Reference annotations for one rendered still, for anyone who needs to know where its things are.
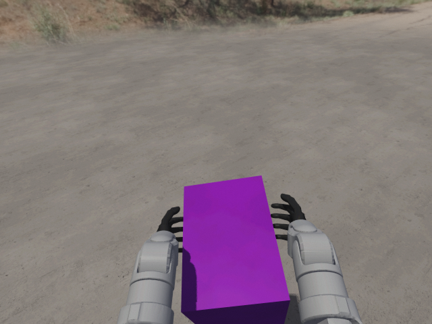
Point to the carton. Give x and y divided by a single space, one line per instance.
231 266

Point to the left robot forearm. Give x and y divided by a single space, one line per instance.
152 282

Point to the right robot hand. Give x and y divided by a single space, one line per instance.
294 211

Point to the right robot forearm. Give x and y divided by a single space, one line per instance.
323 295

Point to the left robot hand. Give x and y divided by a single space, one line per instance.
167 221

